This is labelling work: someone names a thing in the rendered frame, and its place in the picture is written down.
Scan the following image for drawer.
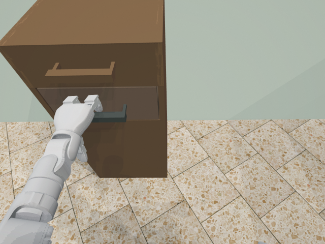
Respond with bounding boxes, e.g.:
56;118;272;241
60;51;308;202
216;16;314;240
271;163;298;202
37;86;159;119

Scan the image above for left robot hand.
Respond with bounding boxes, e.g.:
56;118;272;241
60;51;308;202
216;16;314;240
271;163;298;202
54;95;103;162

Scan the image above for cabinet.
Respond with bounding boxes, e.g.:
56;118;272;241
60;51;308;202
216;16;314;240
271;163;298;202
0;0;168;178

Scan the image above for robot left upper arm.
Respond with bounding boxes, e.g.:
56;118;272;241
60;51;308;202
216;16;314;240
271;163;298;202
0;218;54;244

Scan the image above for handle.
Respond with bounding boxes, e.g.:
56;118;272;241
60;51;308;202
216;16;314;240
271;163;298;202
45;69;115;83
92;104;127;123

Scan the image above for left robot forearm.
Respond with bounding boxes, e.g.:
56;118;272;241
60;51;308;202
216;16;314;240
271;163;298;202
0;130;81;232

